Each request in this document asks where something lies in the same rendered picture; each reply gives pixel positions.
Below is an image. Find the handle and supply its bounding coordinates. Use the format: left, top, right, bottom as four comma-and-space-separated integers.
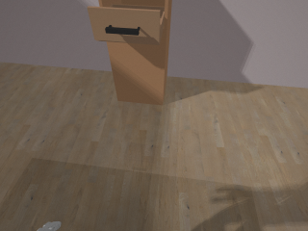
105, 25, 141, 36

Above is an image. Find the drawer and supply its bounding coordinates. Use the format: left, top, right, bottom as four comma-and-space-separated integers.
87, 4, 165, 45

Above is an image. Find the robot left hand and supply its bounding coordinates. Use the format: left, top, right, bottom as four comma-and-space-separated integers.
38, 221, 62, 231

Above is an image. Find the cabinet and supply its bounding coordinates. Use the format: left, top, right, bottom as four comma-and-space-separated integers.
98, 0, 172, 106

